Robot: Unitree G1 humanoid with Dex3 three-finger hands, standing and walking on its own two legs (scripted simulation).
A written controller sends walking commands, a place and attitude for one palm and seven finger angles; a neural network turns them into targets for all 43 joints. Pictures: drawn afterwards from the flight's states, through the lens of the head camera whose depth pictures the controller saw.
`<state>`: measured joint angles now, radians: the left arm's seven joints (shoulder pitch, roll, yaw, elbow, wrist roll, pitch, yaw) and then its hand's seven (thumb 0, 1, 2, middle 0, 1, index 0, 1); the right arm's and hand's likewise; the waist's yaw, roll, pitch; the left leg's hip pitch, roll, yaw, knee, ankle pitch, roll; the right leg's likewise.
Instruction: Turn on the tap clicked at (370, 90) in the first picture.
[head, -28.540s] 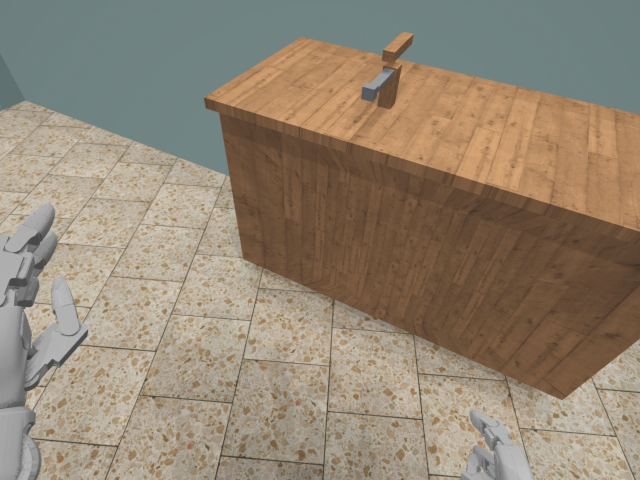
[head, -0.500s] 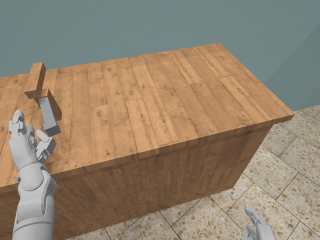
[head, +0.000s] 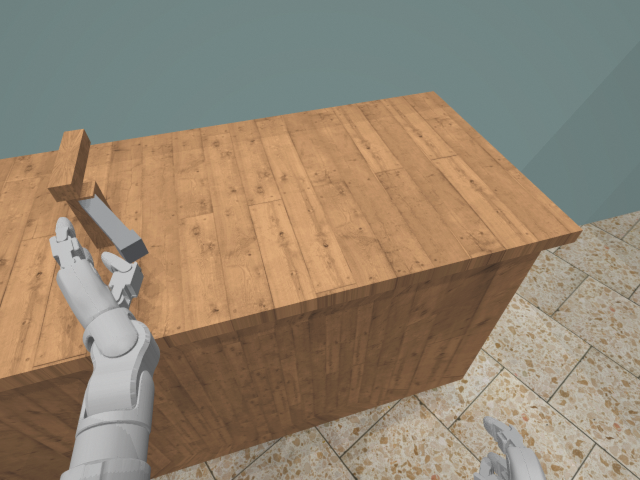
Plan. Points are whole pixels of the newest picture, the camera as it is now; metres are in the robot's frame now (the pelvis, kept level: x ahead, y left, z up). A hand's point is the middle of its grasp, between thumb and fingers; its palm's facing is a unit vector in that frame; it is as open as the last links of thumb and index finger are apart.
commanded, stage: push the lever round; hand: left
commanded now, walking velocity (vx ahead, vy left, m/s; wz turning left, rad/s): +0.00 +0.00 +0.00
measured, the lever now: (130, 246) +0.36 +0.28 +0.11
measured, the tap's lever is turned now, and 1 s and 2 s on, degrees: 29 56 82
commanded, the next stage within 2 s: lift the hand up off the lever in 1.68 s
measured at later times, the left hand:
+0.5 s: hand (168, 251) +0.36 +0.23 +0.10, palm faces +0.77 -0.64 -0.04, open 7.6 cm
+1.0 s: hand (195, 233) +0.40 +0.21 +0.10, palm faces +0.83 -0.56 -0.10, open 7.4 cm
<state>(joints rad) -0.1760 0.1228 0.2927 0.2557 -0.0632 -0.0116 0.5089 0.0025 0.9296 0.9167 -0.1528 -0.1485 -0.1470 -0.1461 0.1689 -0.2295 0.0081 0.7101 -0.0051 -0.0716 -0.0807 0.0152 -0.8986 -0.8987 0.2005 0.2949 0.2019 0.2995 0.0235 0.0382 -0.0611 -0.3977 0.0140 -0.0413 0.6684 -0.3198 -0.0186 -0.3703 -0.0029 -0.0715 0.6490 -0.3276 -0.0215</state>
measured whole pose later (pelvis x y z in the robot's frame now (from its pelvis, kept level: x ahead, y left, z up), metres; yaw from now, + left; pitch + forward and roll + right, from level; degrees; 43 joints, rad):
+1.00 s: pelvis +0.01 -0.01 +0.00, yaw +1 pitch +6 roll +0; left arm -0.52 -0.01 0.27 0.54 0.07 0.08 0.87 0.00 0.98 0.94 -0.15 -0.15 -0.15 -0.15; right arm 0.15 -0.20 -0.03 0.78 -0.06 0.00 -0.01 0.01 -0.90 -0.90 0.20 0.29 0.20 0.30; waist 0.01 0.03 -0.09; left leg -0.46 0.02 -0.06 0.69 -0.33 -0.03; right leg -0.43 0.00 -0.09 0.67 -0.35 -0.03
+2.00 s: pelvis +0.01 -0.01 -0.01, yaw -1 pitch +10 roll +0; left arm -0.75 0.10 0.47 0.83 0.12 -0.01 0.89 0.02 0.91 0.91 -0.15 -0.15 -0.14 -0.14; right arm 0.29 -0.22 -0.06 0.79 -0.09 0.01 0.04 0.01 -0.90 -0.90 0.20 0.29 0.20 0.30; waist -0.07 0.03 -0.13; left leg -0.55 0.04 -0.03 0.71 -0.34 -0.04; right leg -0.54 0.02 -0.06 0.70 -0.34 -0.04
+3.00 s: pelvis +0.02 -0.02 +0.00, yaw +0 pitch +5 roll +0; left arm -0.66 0.03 0.37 0.57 0.07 0.21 0.86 0.02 0.90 0.90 -0.15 -0.15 -0.15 -0.15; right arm 0.21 -0.22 -0.04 0.81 -0.06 -0.01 0.00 0.01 -0.90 -0.90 0.20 0.29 0.20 0.30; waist -0.01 0.04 -0.10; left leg -0.39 0.03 -0.04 0.60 -0.31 -0.04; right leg -0.37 0.01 -0.07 0.60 -0.32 -0.04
